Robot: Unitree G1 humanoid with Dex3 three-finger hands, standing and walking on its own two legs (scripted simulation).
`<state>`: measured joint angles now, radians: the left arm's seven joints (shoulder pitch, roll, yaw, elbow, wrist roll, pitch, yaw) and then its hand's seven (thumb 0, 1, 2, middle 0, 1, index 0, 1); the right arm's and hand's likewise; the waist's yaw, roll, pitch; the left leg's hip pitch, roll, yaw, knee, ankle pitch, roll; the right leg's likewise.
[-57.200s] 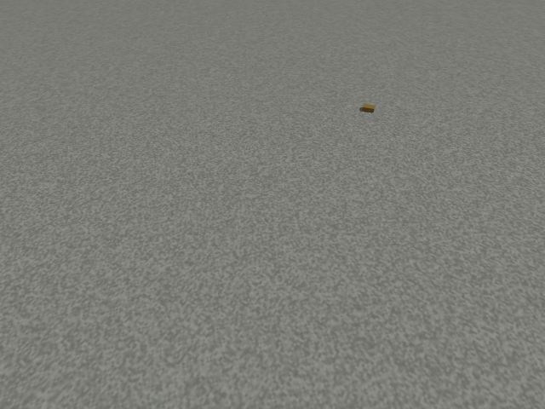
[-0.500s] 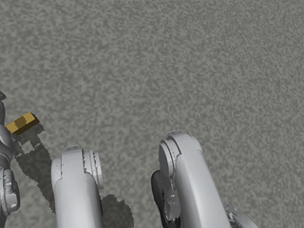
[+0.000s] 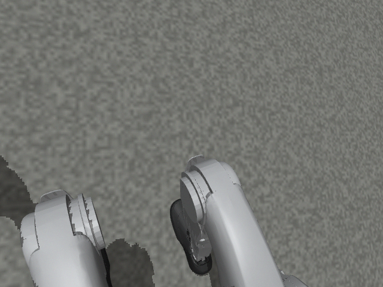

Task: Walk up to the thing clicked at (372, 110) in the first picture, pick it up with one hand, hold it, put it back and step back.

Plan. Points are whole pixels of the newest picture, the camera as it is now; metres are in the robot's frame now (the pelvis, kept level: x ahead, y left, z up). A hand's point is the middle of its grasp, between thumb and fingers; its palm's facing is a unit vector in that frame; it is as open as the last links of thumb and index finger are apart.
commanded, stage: rest palm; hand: left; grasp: from above
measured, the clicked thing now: out of the picture +0.41 +0.35 -0.29
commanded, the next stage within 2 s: close in 0.96 s
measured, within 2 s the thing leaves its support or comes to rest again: neither
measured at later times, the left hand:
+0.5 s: hand out of the picture +0.40 +0.35 -0.24, palm faces -0.34 -0.33 -0.88, open 13.0 cm
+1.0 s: hand out of the picture +0.41 +0.34 -0.26, palm faces -0.32 -0.32 -0.89, open 13.1 cm
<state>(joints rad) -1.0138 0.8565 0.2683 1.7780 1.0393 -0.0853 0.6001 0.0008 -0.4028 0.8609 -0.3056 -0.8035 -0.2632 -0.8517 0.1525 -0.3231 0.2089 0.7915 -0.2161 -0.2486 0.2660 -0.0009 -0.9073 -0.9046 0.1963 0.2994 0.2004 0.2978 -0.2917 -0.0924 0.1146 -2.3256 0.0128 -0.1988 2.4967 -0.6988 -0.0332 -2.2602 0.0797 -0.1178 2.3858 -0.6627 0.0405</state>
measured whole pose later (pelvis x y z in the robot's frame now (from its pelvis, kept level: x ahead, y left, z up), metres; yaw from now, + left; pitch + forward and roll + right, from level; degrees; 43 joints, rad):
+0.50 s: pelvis +0.00 +0.01 +0.00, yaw -3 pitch +27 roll -12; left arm -1.03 0.94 0.29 1.86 1.01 -0.04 0.69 0.00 -0.34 0.82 -0.27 -0.87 -0.27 -0.87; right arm 0.07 -0.32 0.25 0.75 -0.25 -0.34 0.34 0.00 -0.91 -0.90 0.20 0.30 0.20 0.30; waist -0.33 -0.11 0.15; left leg -2.32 0.02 -0.24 2.54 -0.72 -0.01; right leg -2.22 0.09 -0.15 2.38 -0.67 0.06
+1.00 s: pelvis -0.01 +0.02 -0.01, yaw -5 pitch +25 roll -15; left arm -1.03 0.97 0.27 1.86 1.01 -0.05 0.75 0.00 -0.37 0.85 -0.25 -0.91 -0.25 -0.92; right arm 0.08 -0.36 0.28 0.75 -0.26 -0.38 0.38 0.00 -0.91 -0.91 0.19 0.30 0.20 0.30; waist -0.35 -0.15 0.20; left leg -2.31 0.02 -0.27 2.56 -0.72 0.00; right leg -2.19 0.10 -0.18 2.37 -0.65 0.07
